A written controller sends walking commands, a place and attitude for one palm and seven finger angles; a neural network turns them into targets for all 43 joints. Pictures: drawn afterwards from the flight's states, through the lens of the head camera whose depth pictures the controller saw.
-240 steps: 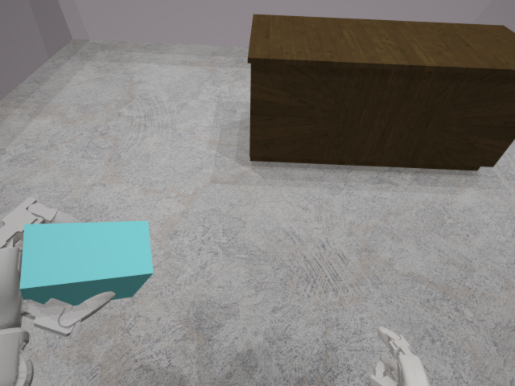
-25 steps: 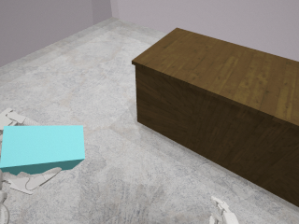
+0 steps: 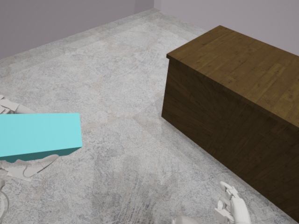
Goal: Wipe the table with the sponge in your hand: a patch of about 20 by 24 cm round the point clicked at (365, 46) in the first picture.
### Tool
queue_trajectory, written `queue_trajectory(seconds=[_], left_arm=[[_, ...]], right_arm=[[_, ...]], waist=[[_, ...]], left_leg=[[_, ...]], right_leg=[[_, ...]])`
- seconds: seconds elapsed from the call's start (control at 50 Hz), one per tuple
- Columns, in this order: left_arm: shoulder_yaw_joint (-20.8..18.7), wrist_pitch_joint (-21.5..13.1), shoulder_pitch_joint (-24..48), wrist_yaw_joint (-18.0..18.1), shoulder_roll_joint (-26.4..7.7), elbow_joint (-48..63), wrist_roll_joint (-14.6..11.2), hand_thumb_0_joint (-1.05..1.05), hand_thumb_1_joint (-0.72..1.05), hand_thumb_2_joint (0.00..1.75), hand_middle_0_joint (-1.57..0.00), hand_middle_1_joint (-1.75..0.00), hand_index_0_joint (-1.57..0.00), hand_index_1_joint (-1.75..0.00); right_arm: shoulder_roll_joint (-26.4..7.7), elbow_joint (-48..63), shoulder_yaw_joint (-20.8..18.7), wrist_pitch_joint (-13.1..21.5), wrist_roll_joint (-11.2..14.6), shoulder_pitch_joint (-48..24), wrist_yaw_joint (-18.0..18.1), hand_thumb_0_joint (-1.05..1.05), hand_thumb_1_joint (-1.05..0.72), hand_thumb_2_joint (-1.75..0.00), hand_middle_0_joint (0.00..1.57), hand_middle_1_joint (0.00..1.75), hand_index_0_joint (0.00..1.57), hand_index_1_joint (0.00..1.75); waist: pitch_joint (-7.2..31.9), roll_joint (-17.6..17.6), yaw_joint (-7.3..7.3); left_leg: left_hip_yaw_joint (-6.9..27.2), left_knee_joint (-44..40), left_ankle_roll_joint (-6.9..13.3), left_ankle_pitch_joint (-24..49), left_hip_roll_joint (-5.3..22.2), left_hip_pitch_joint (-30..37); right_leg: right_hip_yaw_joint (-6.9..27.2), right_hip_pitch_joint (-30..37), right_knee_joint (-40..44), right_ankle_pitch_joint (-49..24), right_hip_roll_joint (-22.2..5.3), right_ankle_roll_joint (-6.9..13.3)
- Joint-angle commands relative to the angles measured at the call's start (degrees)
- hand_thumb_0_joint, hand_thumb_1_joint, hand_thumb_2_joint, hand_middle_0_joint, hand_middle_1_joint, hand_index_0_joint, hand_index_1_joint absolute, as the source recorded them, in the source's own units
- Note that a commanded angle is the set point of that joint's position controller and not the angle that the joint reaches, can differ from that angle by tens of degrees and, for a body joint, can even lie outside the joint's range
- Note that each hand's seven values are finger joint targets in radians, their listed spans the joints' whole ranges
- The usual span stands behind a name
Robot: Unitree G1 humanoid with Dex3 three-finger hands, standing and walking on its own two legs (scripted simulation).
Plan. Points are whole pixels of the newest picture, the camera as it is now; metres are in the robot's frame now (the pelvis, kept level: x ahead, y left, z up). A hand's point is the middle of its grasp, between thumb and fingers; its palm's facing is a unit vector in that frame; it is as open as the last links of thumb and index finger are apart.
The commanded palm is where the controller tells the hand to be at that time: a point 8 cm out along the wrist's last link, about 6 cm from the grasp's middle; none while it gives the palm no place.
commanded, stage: walk to a spot facing it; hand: left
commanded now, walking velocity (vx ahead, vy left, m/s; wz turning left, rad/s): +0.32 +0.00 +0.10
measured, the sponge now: (51, 138) +0.24 +0.21 +0.17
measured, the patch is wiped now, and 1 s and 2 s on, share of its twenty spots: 0.00 0.00 0.00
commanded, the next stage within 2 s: turn to face it in 0.62 s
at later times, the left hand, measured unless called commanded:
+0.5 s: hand (51, 128) +0.24 +0.21 +0.19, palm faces +0.49 -0.72 -0.49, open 10.6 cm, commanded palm +0.18 +0.25 +0.19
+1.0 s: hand (47, 125) +0.26 +0.22 +0.19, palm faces +0.69 -0.58 -0.43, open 10.6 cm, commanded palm +0.21 +0.24 +0.19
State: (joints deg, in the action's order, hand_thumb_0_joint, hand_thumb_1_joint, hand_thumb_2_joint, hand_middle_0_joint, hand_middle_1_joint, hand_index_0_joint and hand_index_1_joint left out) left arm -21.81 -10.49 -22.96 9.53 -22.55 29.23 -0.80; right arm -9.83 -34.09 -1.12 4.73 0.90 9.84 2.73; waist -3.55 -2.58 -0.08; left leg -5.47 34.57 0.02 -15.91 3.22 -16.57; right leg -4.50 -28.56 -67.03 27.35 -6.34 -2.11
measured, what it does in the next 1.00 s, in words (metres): walks ahead, turning left: right foot, then left foot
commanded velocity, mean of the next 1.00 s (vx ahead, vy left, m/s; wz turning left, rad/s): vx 0.16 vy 0.00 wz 0.17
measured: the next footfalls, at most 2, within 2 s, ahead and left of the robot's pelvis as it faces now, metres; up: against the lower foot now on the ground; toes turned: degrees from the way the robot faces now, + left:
right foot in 0.18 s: +0.14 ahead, -0.14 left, +0.00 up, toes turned -8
left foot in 0.64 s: +0.16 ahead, +0.11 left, +0.00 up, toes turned +22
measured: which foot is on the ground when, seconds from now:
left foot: down 0.00-0.18, up 0.20-0.62, down 0.64-0.96, up 0.98-1.00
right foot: up 0.00-0.16, down 0.18-0.62, up 0.64-0.92, down 0.94-1.00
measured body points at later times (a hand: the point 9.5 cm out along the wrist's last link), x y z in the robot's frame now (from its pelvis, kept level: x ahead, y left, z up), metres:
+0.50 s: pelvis +0.08 -0.06 +0.02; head +0.11 -0.06 +0.47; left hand +0.21 +0.24 +0.22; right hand +0.28 -0.30 -0.07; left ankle +0.11 +0.10 -0.67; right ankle +0.10 -0.13 -0.73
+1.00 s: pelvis +0.14 -0.08 -0.01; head +0.15 -0.10 +0.44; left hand +0.22 +0.25 +0.21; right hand +0.37 -0.18 -0.11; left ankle +0.11 +0.08 -0.71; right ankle +0.22 -0.15 -0.73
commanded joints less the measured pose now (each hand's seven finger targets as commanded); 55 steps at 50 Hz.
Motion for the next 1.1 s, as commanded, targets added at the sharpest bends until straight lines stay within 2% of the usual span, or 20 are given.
queue_trajectory(seconds=[0.0, 0.12, 0.14, 0.16, 0.18, 0.2, 0.24, 0.28, 0.48, 0.56, 0.58, 0.6, 0.62, 0.64, 0.76, 0.88, 0.9, 0.94, 0.96, 1.08], left_arm=[[-4.1, -6.4, 0.5, 0.2, -7.3, 20.3, -0.6, 0.0, 0.1, 1.3, -1.2, -1.6, -1.2, -1.6], [-4.2, -4.3, 3.0, 0.3, -6.8, 6.6, -0.4, 0.0, 0.1, 1.3, -1.2, -1.6, -1.2, -1.6], [-4.2, -3.7, 4.6, 0.3, -7.4, 5.2, -0.1, 0.0, 0.1, 1.3, -1.2, -1.6, -1.2, -1.6], [-5.5, -3.2, 6.2, 0.5, -10.2, 4.9, 0.3, 0.0, 0.1, 1.3, -1.2, -1.6, -1.2, -1.6], [-6.7, -2.8, 7.1, 0.7, -11.5, 5.2, -0.6, 0.0, 0.1, 1.3, -1.2, -1.6, -1.2, -1.6], [-6.2, -3.4, 7.5, 0.4, -11.1, 5.3, -0.9, 0.0, 0.1, 1.3, -1.2, -1.6, -1.2, -1.6], [-6.1, -4.8, 4.4, -0.3, -10.3, 8.5, -0.9, 0.0, 0.1, 1.3, -1.2, -1.6, -1.2, -1.6], [-5.5, -5.0, 3.7, -0.2, -9.6, 11.5, -0.7, 0.0, 0.1, 1.3, -1.2, -1.6, -1.2, -1.6], [-7.7, -3.3, -6.0, 2.6, -9.0, 15.5, -2.0, 0.0, 0.1, 1.3, -1.2, -1.6, -1.2, -1.6], [-6.6, -3.1, -0.6, 3.2, -8.8, 17.5, -2.1, 0.0, 0.1, 1.3, -1.2, -1.6, -1.2, -1.6], [-5.1, -3.4, 0.0, 3.0, -7.8, 18.2, -2.1, 0.0, 0.1, 1.3, -1.2, -1.6, -1.2, -1.6], [-5.0, -4.8, 0.8, 2.8, -7.7, 20.4, -2.0, 0.0, 0.1, 1.3, -1.2, -1.6, -1.2, -1.6], [-5.9, -6.3, 2.2, 2.7, -9.3, 21.1, -1.2, 0.0, 0.1, 1.3, -1.2, -1.6, -1.2, -1.6], [-8.2, -5.9, 1.2, 1.3, -12.5, 16.2, -0.2, 0.0, 0.1, 1.3, -1.2, -1.6, -1.2, -1.6], [-6.7, -6.0, -5.1, 0.0, -7.7, 22.1, -2.0, 0.0, 0.1, 1.3, -1.2, -1.6, -1.2, -1.6], [-2.9, -3.7, 5.1, 0.3, -5.8, 8.7, -0.6, 0.0, 0.1, 1.3, -1.2, -1.6, -1.2, -1.6], [-2.6, -3.4, 8.2, 0.4, -6.6, 7.2, -0.2, 0.0, 0.1, 1.3, -1.2, -1.6, -1.2, -1.6], [-3.4, -1.9, 11.7, 0.2, -8.9, 4.1, -0.4, 0.0, 0.1, 1.3, -1.2, -1.6, -1.2, -1.6], [-2.7, -1.6, 11.3, -0.1, -8.4, 3.6, -0.8, 0.0, 0.1, 1.3, -1.2, -1.6, -1.2, -1.6], [-5.6, -3.9, 4.3, 0.2, -9.3, 13.6, -1.4, 0.0, 0.1, 1.3, -1.2, -1.6, -1.2, -1.6]], right_arm=[[-7.7, 7.3, -1.9, 5.2, -0.1, -3.4, 0.0, 0.0, -0.9, -0.9, 0.2, 0.3, 0.2, 0.3], [-7.3, 5.5, -0.8, 4.3, -0.5, -2.7, 1.8, 0.0, -0.9, -0.9, 0.2, 0.3, 0.2, 0.3], [-6.7, 5.2, -0.8, 3.7, -0.5, -2.5, 2.0, 0.0, -0.9, -0.9, 0.2, 0.3, 0.2, 0.3], [-5.4, 5.8, -0.7, 3.1, -0.5, -2.9, 1.9, 0.0, -0.9, -0.9, 0.2, 0.3, 0.2, 0.3], [-7.3, 7.0, -1.1, 3.7, -0.9, -5.2, 1.2, 0.0, -0.9, -0.9, 0.2, 0.3, 0.2, 0.3], [-7.4, 6.0, -1.3, 3.9, -1.1, -5.2, 0.9, 0.0, -0.9, -0.9, 0.2, 0.3, 0.2, 0.3], [-6.8, 4.7, -0.5, 2.7, -1.1, -5.4, 0.6, 0.0, -0.9, -0.9, 0.2, 0.3, 0.2, 0.3], [-6.6, 5.4, -0.5, 2.0, -0.7, -6.1, 0.6, 0.0, -0.9, -0.9, 0.2, 0.3, 0.2, 0.3], [-7.1, 10.5, -2.4, 1.1, -1.4, -2.0, 0.8, 0.0, -0.9, -0.9, 0.2, 0.3, 0.2, 0.3], [-7.3, 10.5, -2.8, 1.0, -1.6, 0.0, 1.4, 0.0, -0.9, -0.9, 0.2, 0.3, 0.2, 0.3], [-8.4, 10.5, -3.2, 1.2, -1.2, 1.1, 1.8, 0.0, -0.9, -0.9, 0.2, 0.3, 0.2, 0.3], [-9.3, 10.9, -3.2, 1.5, -1.3, -0.4, 1.5, 0.0, -0.9, -0.9, 0.2, 0.3, 0.2, 0.3], [-9.4, 11.0, -2.6, 2.3, -1.1, -0.7, 0.7, 0.0, -0.9, -0.9, 0.2, 0.3, 0.2, 0.3], [-9.4, 9.3, -2.8, 2.4, -0.6, -1.0, 0.2, 0.0, -0.9, -0.9, 0.2, 0.3, 0.2, 0.3], [-7.8, 8.0, -2.3, 3.4, 0.2, -1.8, -1.1, 0.0, -0.9, -0.9, 0.2, 0.3, 0.2, 0.3], [-7.2, 6.8, -0.3, 3.9, 0.1, -2.4, 0.9, 0.0, -0.9, -0.9, 0.2, 0.3, 0.2, 0.3], [-6.9, 6.4, -0.2, 3.7, -0.2, -2.5, 1.1, 0.0, -0.9, -0.9, 0.2, 0.3, 0.2, 0.3], [-5.9, 6.7, 0.3, 3.9, -0.7, -3.7, 1.3, 0.0, -0.9, -0.9, 0.2, 0.3, 0.2, 0.3], [-7.0, 6.7, -0.5, 3.9, -0.8, -3.8, 0.9, 0.0, -0.9, -0.9, 0.2, 0.3, 0.2, 0.3], [-6.0, 7.9, 0.4, 1.3, -1.2, -7.3, 0.6, 0.0, -0.9, -0.9, 0.2, 0.3, 0.2, 0.3]], waist=[[5.9, 19.6, -0.59], [5.9, 10.7, -0.84], [5.9, 2.6, -1.19], [6.0, -14.9, -1.57], [6.8, -17.8, -2.68], [4.5, -14.1, -1.45], [3.9, -4.8, -1.04], [6.1, -4.8, -0.6], [8.9, -7.1, -2.44], [11.0, -3.1, 0.32], [12.5, 5.1, 1.93], [13.4, 20.8, 1.69], [12.6, 24.8, 1.12], [11.4, 18.4, 1.04], [10.7, 17.9, -0.14], [9.1, 10.4, -0.32], [7.7, 5.3, 0.21], [6.1, -13.6, -0.13], [5.8, -17.8, -1.0], [11.5, -4.7, -1.66]], left_leg=[[10.5, -20.2, 9.8, -2.7, 11.9, -1.2], [6.5, -8.8, 5.7, -20.0, 8.8, -9.5], [3.8, 3.6, 4.1, -20.3, 5.2, -13.0], [-0.8, 23.3, 1.4, -20.2, -1.8, -23.1], [4.8, 35.8, 0.5, -17.3, -3.0, -26.7], [7.9, 41.4, -0.1, -11.5, -1.0, -26.6], [7.0, 43.7, -1.7, -5.2, 1.6, -24.8], [5.0, 39.7, -2.4, -4.1, 1.9, -22.8], [-4.3, 7.0, -1.1, -4.8, 1.2, -10.8], [-8.2, -4.4, -0.4, -0.8, -2.9, 2.8], [-2.6, -8.5, 1.7, 1.4, -0.6, 12.4], [19.0, -11.9, 8.9, 17.7, 12.3, 19.9], [38.2, -14.1, 16.2, 36.5, 22.9, 22.5], [37.9, -13.1, 17.2, 30.1, 23.6, 19.8], [11.0, -14.6, 9.7, 16.2, 11.8, 2.0], [1.3, -7.5, 2.9, -4.7, 9.7, -2.2], [0.3, -1.9, 1.4, -8.7, 7.8, -3.4], [-1.1, 17.0, -2.2, -16.6, -1.7, -10.6], [2.8, 25.3, -2.5, -15.8, -1.2, -11.9], [2.4, 14.5, -3.3, -10.8, -0.6, -5.3]], right_leg=[[-1.7, 1.7, 11.6, -6.7, -1.0, -0.7], [-6.5, 22.0, 35.2, -6.3, 4.2, -1.1], [0.5, 24.0, 41.7, -0.9, 0.0, 1.0], [23.3, 27.2, 51.5, 6.9, -13.4, 7.4], [37.2, 26.0, 57.8, 10.6, -21.6, 11.1], [37.7, 22.9, 58.8, 11.0, -21.9, 11.9], [19.7, 20.4, 54.5, -2.5, -18.4, 10.2], [8.9, 21.9, 52.4, -13.2, -16.3, 8.6], [-0.7, 25.1, 46.4, -26.3, -17.2, 9.2], [-5.2, 19.5, 32.7, -25.0, -14.6, 6.0], [-7.3, 12.4, 18.7, -27.0, -12.0, 3.4], [-8.0, -0.9, 2.1, -3.6, -2.3, -0.7], [-2.4, -10.7, -7.8, 12.3, 2.1, -1.1], [4.3, -14.1, -10.2, 8.8, -1.1, -0.8], [-1.4, 2.9, 11.4, -4.5, 1.2, -1.6], [-4.9, 18.5, 37.3, -11.6, 6.0, -1.4], [-0.1, 18.4, 42.2, -12.9, 3.2, 0.0], [26.3, 14.5, 50.4, -21.0, -11.2, 8.1], [32.2, 14.5, 53.3, -21.0, -13.6, 10.0], [18.1, 16.4, 46.7, -30.3, -8.6, 11.2]])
